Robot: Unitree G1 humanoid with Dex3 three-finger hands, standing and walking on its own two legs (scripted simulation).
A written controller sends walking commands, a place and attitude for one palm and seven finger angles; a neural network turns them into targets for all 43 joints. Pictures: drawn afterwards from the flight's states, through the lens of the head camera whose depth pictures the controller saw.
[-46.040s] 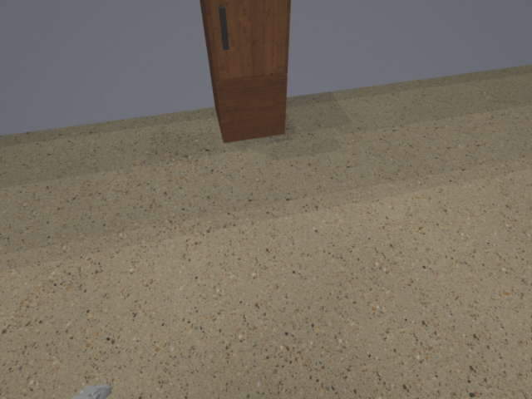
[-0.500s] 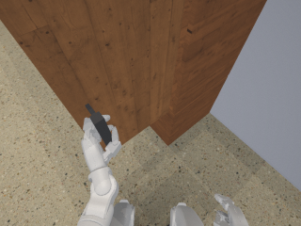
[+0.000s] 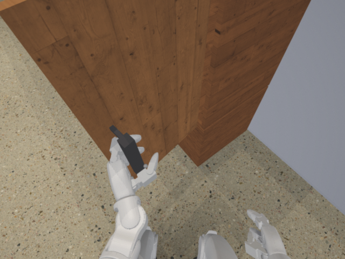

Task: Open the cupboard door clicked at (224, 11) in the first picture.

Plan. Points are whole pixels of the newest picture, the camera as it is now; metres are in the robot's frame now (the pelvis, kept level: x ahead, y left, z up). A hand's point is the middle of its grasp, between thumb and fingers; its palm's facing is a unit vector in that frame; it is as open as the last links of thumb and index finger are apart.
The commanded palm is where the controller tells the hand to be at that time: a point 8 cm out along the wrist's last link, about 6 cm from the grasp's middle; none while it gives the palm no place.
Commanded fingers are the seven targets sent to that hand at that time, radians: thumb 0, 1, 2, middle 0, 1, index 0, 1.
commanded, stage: open thumb and fingers to let go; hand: left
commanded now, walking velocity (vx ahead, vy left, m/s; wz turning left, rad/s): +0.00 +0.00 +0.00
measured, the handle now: (128, 152) +0.35 +0.13 +0.02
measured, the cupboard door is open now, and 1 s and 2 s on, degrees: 99 100 100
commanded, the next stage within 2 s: slide the hand sideways off the handle in 0.52 s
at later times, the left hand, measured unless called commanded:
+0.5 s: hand (145, 167) +0.32 +0.08 +0.02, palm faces +0.33 -0.94 -0.03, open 14.7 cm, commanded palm +0.27 +0.12 +0.02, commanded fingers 0.00 -0.50 0.30 -0.15 -0.30 -0.15 -0.30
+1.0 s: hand (139, 183) +0.28 +0.09 +0.02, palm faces -0.11 -0.99 +0.04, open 16.2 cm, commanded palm +0.25 +0.15 +0.02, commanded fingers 0.00 -0.50 0.30 -0.15 -0.30 -0.15 -0.30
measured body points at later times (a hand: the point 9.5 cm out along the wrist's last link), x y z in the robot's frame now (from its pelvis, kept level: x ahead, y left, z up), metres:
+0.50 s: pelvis -0.01 +0.02 +0.00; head +0.08 +0.00 +0.44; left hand +0.29 +0.13 +0.02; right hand +0.16 -0.20 -0.12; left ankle +0.03 +0.15 -0.63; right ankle +0.02 -0.07 -0.63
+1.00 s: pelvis -0.01 +0.04 -0.01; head +0.09 +0.03 +0.43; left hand +0.28 +0.14 +0.03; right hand +0.16 -0.20 -0.11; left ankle +0.03 +0.15 -0.63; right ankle +0.02 -0.07 -0.63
